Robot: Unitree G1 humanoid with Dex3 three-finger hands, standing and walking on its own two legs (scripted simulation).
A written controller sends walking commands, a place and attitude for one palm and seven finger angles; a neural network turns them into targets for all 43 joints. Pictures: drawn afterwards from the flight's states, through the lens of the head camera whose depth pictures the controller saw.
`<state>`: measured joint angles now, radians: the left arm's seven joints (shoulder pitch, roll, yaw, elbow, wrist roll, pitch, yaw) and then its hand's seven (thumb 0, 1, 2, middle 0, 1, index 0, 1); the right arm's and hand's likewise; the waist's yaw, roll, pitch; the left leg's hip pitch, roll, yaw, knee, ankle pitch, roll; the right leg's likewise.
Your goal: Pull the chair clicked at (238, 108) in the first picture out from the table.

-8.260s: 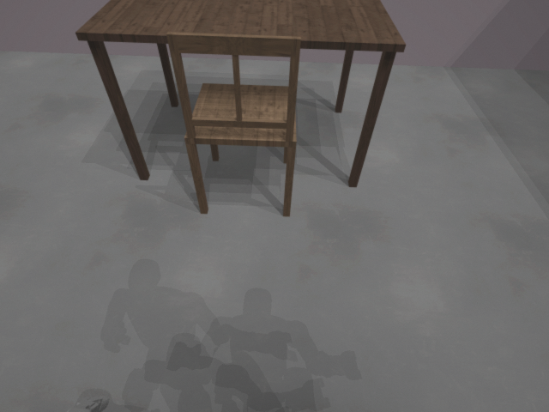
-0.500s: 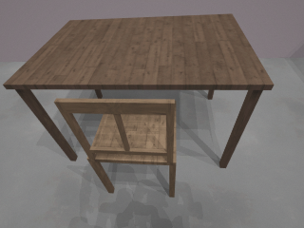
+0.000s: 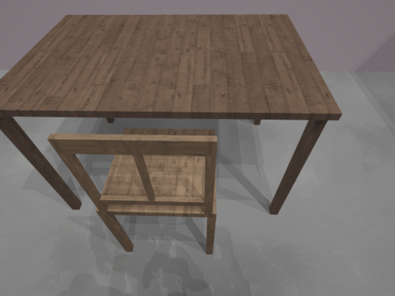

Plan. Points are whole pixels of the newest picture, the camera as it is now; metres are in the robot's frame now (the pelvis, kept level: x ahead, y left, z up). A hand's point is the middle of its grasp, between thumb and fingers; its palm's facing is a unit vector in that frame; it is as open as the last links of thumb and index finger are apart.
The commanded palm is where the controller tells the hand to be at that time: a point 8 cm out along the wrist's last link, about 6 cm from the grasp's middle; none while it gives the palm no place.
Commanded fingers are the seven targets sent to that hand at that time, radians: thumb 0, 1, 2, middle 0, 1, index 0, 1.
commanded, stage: look again from close up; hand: left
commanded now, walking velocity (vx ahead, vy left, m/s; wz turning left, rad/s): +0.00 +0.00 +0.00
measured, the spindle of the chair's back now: (145, 178) +0.45 +0.18 -0.12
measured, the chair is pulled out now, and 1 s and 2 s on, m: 0.00 0.00 0.00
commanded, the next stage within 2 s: none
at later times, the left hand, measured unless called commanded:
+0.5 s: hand out of the picture +0.03 +0.15 -0.17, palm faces +0.01 -0.98 -0.20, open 7.3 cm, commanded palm none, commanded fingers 0.00 0.90 0.90 -0.20 -0.30 -0.20 -0.30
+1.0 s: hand out of the picture +0.03 +0.13 -0.17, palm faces +0.02 -0.98 -0.19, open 7.3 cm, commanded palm none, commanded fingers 0.00 0.90 0.90 -0.20 -0.30 -0.20 -0.30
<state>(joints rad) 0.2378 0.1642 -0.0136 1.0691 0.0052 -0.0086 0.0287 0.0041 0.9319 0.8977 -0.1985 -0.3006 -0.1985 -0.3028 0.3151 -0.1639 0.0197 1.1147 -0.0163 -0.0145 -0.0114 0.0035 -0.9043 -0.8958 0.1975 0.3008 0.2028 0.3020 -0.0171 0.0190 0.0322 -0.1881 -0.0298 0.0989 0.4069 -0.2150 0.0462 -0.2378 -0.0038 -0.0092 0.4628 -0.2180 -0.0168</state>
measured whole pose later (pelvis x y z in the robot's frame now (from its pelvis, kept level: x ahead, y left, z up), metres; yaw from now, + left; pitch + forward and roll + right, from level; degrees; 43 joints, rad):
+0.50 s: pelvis +0.03 -0.02 +0.00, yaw -1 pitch -1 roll +1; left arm 0.30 0.14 -0.02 1.11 0.01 -0.02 0.03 0.00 0.92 0.90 -0.20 -0.30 -0.20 -0.30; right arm 0.25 -0.17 0.02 1.14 -0.01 -0.02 -0.02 0.00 -0.91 -0.90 0.20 0.30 0.20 0.30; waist 0.00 0.01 0.02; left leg -0.12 0.00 0.10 0.38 -0.25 0.01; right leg -0.17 0.03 -0.01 0.43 -0.25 -0.05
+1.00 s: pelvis +0.04 -0.03 +0.00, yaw -1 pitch -1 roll +0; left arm 0.32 0.14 -0.02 1.11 0.00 -0.03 0.04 0.01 0.92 0.90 -0.20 -0.30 -0.20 -0.30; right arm 0.31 -0.13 0.02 1.17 -0.01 -0.02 -0.03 0.00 -0.90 -0.90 0.20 0.30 0.20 0.30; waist 0.00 0.00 0.01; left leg -0.11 0.03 0.09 0.38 -0.26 -0.01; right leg -0.15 0.06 -0.02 0.40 -0.24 -0.06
